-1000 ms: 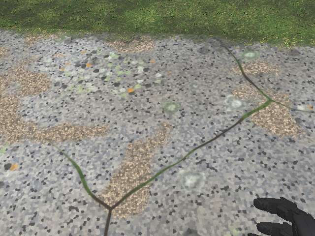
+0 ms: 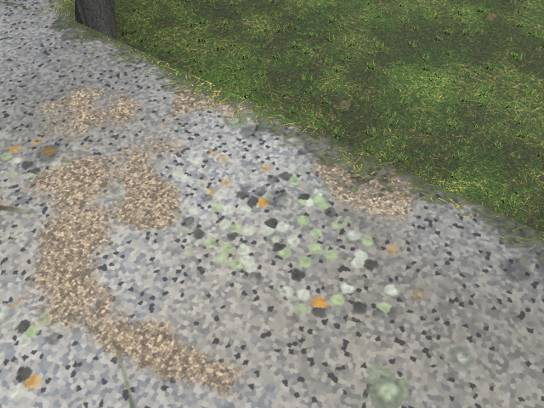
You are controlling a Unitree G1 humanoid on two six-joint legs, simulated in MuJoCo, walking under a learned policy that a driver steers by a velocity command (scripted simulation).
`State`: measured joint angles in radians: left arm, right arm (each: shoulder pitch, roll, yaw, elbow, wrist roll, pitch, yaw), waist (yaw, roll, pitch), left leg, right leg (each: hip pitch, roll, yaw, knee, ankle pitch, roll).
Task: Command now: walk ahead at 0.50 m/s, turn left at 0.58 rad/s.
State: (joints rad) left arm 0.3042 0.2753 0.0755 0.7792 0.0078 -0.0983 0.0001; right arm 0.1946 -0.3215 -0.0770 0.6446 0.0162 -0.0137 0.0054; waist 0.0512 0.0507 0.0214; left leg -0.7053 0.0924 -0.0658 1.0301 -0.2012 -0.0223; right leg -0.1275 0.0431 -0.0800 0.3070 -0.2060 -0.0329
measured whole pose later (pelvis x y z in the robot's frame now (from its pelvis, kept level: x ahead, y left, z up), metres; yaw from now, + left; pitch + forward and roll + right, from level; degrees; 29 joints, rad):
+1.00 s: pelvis +0.25 +0.04 -0.01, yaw +8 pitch -1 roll +0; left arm 0.17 0.22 0.02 0.91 0.00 -0.02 0.02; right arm 0.20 -0.22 -0.05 0.91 -0.01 0.02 -0.03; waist 0.00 -0.01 0.03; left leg -0.23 -0.01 -0.01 0.53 -0.28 0.00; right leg -0.22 -0.02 0.00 0.54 -0.30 0.01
